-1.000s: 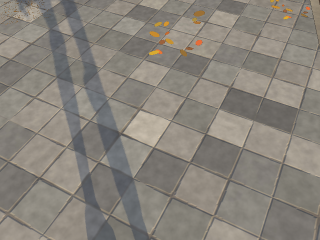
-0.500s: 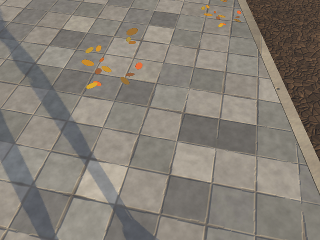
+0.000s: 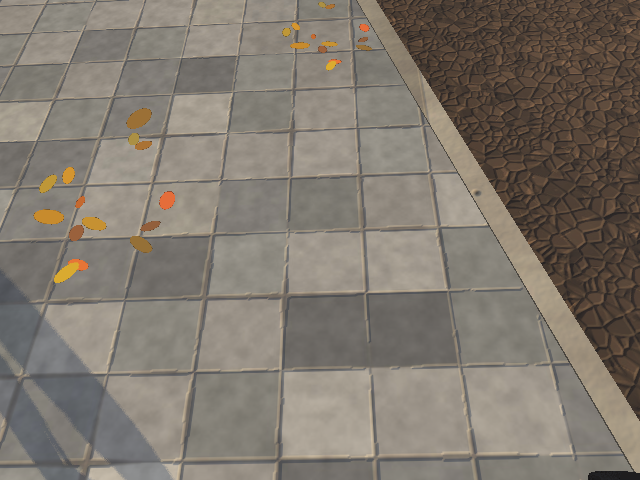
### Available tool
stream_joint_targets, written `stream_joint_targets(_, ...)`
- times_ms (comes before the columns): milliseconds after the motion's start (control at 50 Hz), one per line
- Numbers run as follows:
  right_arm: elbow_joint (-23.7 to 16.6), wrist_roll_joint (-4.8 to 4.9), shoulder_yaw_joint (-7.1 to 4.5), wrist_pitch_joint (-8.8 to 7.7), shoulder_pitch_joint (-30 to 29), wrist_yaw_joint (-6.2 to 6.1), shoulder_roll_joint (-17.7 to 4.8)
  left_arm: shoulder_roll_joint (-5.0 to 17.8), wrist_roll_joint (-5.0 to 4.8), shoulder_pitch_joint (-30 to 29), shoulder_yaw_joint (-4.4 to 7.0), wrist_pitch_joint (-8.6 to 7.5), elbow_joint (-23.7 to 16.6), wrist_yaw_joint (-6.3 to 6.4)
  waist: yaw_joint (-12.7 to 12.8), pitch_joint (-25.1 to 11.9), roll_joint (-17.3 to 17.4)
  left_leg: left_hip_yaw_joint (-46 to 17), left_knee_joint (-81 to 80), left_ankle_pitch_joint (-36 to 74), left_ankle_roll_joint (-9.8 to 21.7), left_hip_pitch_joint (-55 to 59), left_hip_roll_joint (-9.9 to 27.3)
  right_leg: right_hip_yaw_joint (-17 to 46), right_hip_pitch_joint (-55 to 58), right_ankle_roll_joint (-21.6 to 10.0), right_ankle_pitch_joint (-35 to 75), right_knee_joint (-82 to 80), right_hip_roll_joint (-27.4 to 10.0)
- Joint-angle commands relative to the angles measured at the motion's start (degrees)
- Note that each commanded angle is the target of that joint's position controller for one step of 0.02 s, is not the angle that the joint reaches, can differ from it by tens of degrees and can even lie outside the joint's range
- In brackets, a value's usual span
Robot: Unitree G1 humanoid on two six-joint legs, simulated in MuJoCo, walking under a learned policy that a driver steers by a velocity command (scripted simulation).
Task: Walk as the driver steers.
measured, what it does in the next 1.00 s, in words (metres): walks ahead: left foot, then right foot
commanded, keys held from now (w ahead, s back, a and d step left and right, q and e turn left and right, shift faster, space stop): w+e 0.16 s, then w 0.32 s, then no key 0.08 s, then q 0.44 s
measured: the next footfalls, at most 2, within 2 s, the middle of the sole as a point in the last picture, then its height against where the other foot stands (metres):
left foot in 0.24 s outside the picture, level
right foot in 0.70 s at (439, 449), level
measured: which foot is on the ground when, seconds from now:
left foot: up 0.00-0.22, down 0.24-0.70, up 0.72-1.00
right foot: down 0.00-0.26, up 0.28-0.68, down 0.70-1.00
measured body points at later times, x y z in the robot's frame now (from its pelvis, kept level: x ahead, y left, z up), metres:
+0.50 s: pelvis +0.28 +0.05 +0.00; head +0.30 +0.05 +0.45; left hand +0.49 +0.27 -0.10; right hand +0.26 -0.23 -0.12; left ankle +0.28 +0.15 -0.75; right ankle +0.33 -0.12 -0.68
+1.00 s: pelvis +0.42 -0.02 -0.01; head +0.45 -0.02 +0.44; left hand +0.59 +0.25 -0.11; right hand +0.52 -0.31 -0.12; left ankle +0.45 +0.11 -0.70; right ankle +0.48 -0.14 -0.75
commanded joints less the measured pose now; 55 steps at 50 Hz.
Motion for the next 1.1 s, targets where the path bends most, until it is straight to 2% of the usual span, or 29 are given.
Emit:
stream_joint_targets(20,-3.88,0.06,-0.37,-0.27,-3.16,0.11,-2.46,10.15,-0.30,-1.08,2.76,-0.67,-3.99,1.22,-0.50,-3.07,-5.82,1.58,-11.66,10.46,-1.43,2.69,-2.60,10.02,-1.07,-8.19,10.56,-6.94,-11.30)
stream_joint_targets(80,-5.34,0.82,-0.15,-0.89,-7.95,0.89,-2.50,10.70,-0.52,1.12,2.94,-0.27,-2.98,1.46,1.50,-2.19,-6.95,1.73,-20.03,15.77,-1.16,6.41,-4.85,11.66,-1.66,-6.78,5.70,-5.99,-11.50)
stream_joint_targets(140,-6.21,1.19,-0.73,-1.65,-9.02,1.63,-4.29,9.95,-0.83,2.60,2.84,0.19,-2.08,1.67,1.51,-2.21,-7.46,-0.03,-24.51,13.56,0.24,7.72,-5.58,16.33,2.58,-6.10,3.70,-1.74,-13.31)
stream_joint_targets(200,-4.89,1.19,-1.61,-2.44,-3.49,1.87,-5.84,9.29,-0.43,1.35,2.75,0.67,-1.89,1.89,-1.50,-3.26,-9.85,1.17,-26.74,8.47,3.00,13.61,-5.65,18.84,5.51,-4.68,7.64,3.45,-14.57)
stream_joint_targets(220,-3.43,0.65,-2.32,-2.73,1.57,1.61,-6.84,7.66,-0.24,1.20,2.16,0.68,-1.92,1.75,-3.88,-5.86,-9.44,2.29,-28.71,8.82,4.66,21.14,-5.82,17.26,5.07,-3.32,12.43,8.55,-12.10)
stream_joint_targets(240,-2.63,-0.36,-2.99,-2.98,8.85,1.29,-9.02,4.81,0.39,1.35,0.98,0.53,-2.49,1.45,-7.12,-12.78,-5.96,-3.85,-27.23,7.27,8.17,34.08,0.89,13.81,0.49,-1.37,9.71,21.47,-9.11)
stream_joint_targets(260,-0.90,-1.21,-4.38,-2.45,16.02,1.24,-14.25,1.64,-0.65,8.78,0.01,0.02,-3.22,1.53,-5.44,-20.26,9.68,-27.69,-30.47,-2.43,17.46,53.67,12.89,6.29,-18.44,3.44,-8.02,41.31,-0.39)
stream_joint_targets(280,0.55,0.68,-3.90,-2.11,17.79,1.99,-11.11,4.74,-1.36,10.48,0.08,-0.41,-2.55,1.64,-5.72,-19.50,15.05,-42.61,-36.76,-16.56,20.03,55.83,16.91,6.79,-29.19,4.29,-23.91,50.56,-1.15)
stream_joint_targets(300,-0.07,1.53,-2.68,-1.83,14.85,1.89,-6.81,8.89,-1.58,5.05,1.10,-0.44,-2.46,1.50,-6.81,-11.15,7.97,-36.21,-37.84,-21.38,17.76,49.35,15.10,7.84,-33.02,4.22,-19.66,54.23,-3.99)
stream_joint_targets(320,-0.68,1.07,-2.07,-1.27,11.89,1.73,-5.27,9.21,-0.95,0.00,1.11,-0.41,-3.39,1.47,-6.53,-6.61,3.46,-28.06,-38.17,-17.47,15.86,42.55,12.61,5.33,-32.52,4.12,-15.52,53.82,-6.15)
stream_joint_targets(340,-0.50,0.65,-1.59,-0.92,9.84,1.67,-4.24,8.48,-0.10,-3.29,1.06,-0.66,-4.34,1.31,-5.65,-2.93,1.81,-22.56,-39.59,-11.48,15.45,36.29,10.25,4.18,-31.83,4.05,-12.50,50.53,-7.71)
stream_joint_targets(360,-0.38,0.21,-1.05,-0.95,8.78,1.52,-3.16,7.72,0.27,-3.99,1.14,-0.77,-4.52,1.04,-4.26,-1.93,2.33,-18.46,-40.80,-6.15,14.76,32.61,8.25,3.65,-29.50,3.90,-10.07,47.14,-9.69)
stream_joint_targets(400,0.30,0.38,-0.86,-1.19,8.91,1.42,-2.98,5.46,0.10,-2.72,0.65,-0.72,-4.08,0.60,-3.04,-2.57,4.25,-13.75,-42.70,0.90,15.03,29.62,6.37,1.56,-26.21,4.33,-8.23,43.03,-10.97)
stream_joint_targets(460,1.61,1.10,-1.51,-1.33,10.63,1.05,-5.79,3.55,0.59,-6.61,-0.25,-0.93,-5.56,0.49,-3.72,-2.05,3.01,-9.09,-44.97,8.48,16.47,29.39,6.60,-0.42,-27.64,5.63,-3.33,34.42,-12.01)
stream_joint_targets(540,3.16,1.33,-1.48,-0.09,12.13,0.48,-7.05,1.72,0.83,-12.93,-1.09,-1.77,-6.59,-0.12,-5.43,-1.76,2.51,-0.05,-42.87,26.15,13.82,28.09,3.41,-3.62,-20.94,6.51,8.88,18.85,-9.64)
stream_joint_targets(620,5.62,2.01,-1.24,1.49,16.63,0.18,-7.16,2.84,0.72,-16.98,-0.44,-2.28,-7.81,-0.96,-6.21,-3.18,3.66,-1.32,-37.15,29.04,11.76,31.31,3.96,-2.94,-15.17,5.55,12.86,10.97,-6.32)
stream_joint_targets(660,5.32,2.32,-1.47,2.11,14.68,-0.20,-7.95,4.78,1.32,-13.58,0.51,-2.61,-6.83,-1.02,-3.15,-4.65,3.89,-3.39,-32.00,28.21,9.93,32.11,3.89,-2.21,-9.24,3.96,13.76,6.10,-5.67)
stream_joint_targets(680,4.90,2.30,-1.34,2.15,13.89,-0.32,-7.56,6.32,1.91,-9.53,1.22,-2.77,-5.41,-0.69,-0.97,-6.76,3.04,-3.04,-27.32,28.67,8.38,30.49,1.93,-2.82,-1.86,2.62,19.00,3.09,-5.81)
stream_joint_targets(700,3.62,1.24,-0.65,1.80,14.14,-0.31,-5.57,10.08,2.71,-5.04,2.17,-2.87,-4.90,-0.02,0.44,-12.06,-0.88,-1.37,-18.13,18.98,5.85,24.78,-1.70,1.54,9.81,0.18,38.60,5.76,-12.37)
stream_joint_targets(720,3.30,0.39,0.99,1.43,20.63,-0.21,-0.62,13.09,3.96,-1.12,2.66,-1.85,-5.27,0.79,-0.19,-20.66,-13.13,1.90,0.78,-12.15,1.80,8.14,-7.44,14.90,28.92,-8.62,59.32,11.01,-28.46)
stream_joint_targets(740,4.01,1.51,0.92,1.76,23.99,-0.16,-2.71,10.36,2.47,0.01,2.03,-0.53,-5.46,0.75,0.69,-28.88,-17.38,-0.94,12.08,-32.43,0.52,4.93,-7.90,21.36,30.24,-13.16,56.24,10.34,-33.16)
stream_joint_targets(760,3.92,2.55,-0.70,2.67,21.39,-0.27,-7.20,8.66,1.57,-2.05,1.57,0.41,-5.53,0.63,0.81,-24.34,-12.06,-1.69,17.32,-30.16,-0.20,2.05,-5.95,17.82,24.20,-11.78,44.40,7.54,-29.97)
stream_joint_targets(800,3.06,2.33,-1.16,5.22,16.60,-1.35,-5.94,5.69,0.92,-9.26,0.56,1.06,-5.22,0.88,-1.81,-13.42,-8.31,0.71,16.35,-23.39,-1.59,-0.04,-2.80,10.60,10.45,-8.43,24.05,1.58,-25.06)
stream_joint_targets(820,2.95,1.99,-1.46,6.83,16.92,-2.01,-5.47,5.38,1.41,-12.60,0.46,1.13,-5.14,0.89,-3.65,-10.48,-9.49,0.94,14.81,-20.40,-2.27,3.78,-1.80,7.57,2.70,-7.47,16.27,-1.72,-23.41)
stream_joint_targets(880,1.80,1.41,-1.58,8.86,17.91,-2.63,-3.29,6.22,2.49,-17.00,1.08,0.79,-4.33,1.09,-5.81,-7.25,-11.18,3.80,11.00,-14.22,-2.49,10.73,-2.21,0.71,-7.93,-7.79,8.97,-6.43,-21.67)
stream_joint_targets(940,-0.61,1.04,-1.32,8.84,13.69,-1.87,-2.59,7.08,1.97,-17.47,1.55,0.70,-3.08,1.94,-4.84,-7.99,-9.59,4.02,2.08,-9.32,-0.94,12.73,-0.73,-2.32,-6.52,-7.95,8.89,-6.38,-22.80)
stream_joint_targets(1020,-2.96,1.19,-1.65,9.02,10.65,-0.37,-4.09,9.35,1.05,-16.42,2.31,1.79,-1.33,2.21,-3.92,-8.52,-9.08,5.78,-5.85,-8.40,1.14,16.18,-0.96,-3.40,-3.21,-7.35,7.34,-5.11,-25.11)
stream_joint_targets(1080,-2.74,0.95,-2.35,9.09,12.89,0.43,-4.56,9.76,-0.40,-16.71,2.52,2.72,-0.11,2.02,-5.79,-8.07,-7.61,8.74,-18.27,-3.30,4.34,22.95,-3.62,-6.39,-3.24,-3.20,2.85,0.81,-23.61)
stream_joint_targets(1100,-2.35,0.49,-3.02,8.99,14.35,0.27,-6.07,7.92,-0.59,-14.45,2.21,3.14,1.13,1.97,-5.80,-6.81,-4.26,6.61,-23.96,0.30,6.37,26.15,-4.18,-8.90,-5.97,0.46,-2.28,6.52,-20.93)
Velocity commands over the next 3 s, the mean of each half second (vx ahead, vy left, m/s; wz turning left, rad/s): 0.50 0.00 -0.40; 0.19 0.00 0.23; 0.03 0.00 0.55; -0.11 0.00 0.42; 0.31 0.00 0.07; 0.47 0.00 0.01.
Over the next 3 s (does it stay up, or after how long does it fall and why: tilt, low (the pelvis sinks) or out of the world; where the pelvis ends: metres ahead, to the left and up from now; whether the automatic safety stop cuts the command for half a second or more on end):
stays up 0.72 0.13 -0.02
